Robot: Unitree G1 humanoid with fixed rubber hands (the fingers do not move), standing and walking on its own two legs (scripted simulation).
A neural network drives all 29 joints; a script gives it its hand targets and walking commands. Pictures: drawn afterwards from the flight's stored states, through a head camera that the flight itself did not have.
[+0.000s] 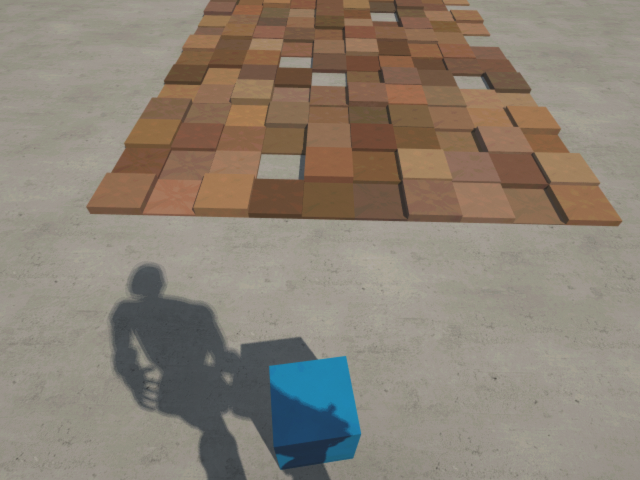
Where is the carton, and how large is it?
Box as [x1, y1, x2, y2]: [269, 356, 360, 469]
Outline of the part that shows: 345,356 269,366 273,444 280,469 352,458 360,435 360,430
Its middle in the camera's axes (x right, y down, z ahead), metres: -0.03 +0.48 +1.07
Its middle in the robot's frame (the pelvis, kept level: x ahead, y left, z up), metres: +0.40 +0.04 -0.65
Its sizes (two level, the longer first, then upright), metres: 0.210 0.200 0.250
